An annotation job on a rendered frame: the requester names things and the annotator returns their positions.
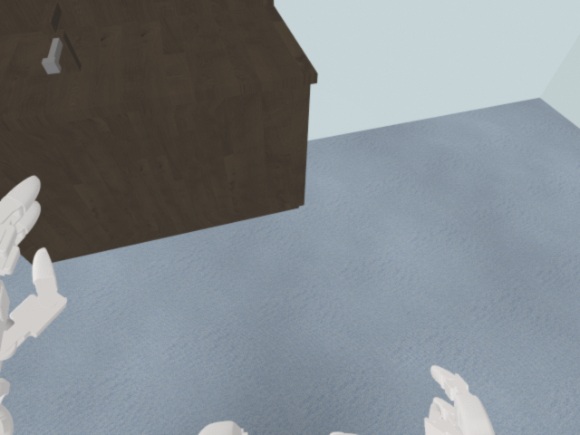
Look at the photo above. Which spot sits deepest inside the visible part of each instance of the right robot hand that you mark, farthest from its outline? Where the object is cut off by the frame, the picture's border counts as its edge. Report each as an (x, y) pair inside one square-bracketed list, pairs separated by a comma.
[(467, 417)]

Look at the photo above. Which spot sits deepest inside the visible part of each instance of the left robot hand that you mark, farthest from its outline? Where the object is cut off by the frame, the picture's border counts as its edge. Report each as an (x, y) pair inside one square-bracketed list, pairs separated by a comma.
[(18, 213)]

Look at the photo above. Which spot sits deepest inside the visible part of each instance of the tap lever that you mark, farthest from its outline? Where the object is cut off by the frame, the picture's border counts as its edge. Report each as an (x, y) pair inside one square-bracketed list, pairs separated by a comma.
[(51, 63)]

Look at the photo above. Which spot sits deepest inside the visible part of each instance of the counter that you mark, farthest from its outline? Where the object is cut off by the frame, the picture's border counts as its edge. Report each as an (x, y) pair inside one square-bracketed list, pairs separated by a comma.
[(168, 117)]

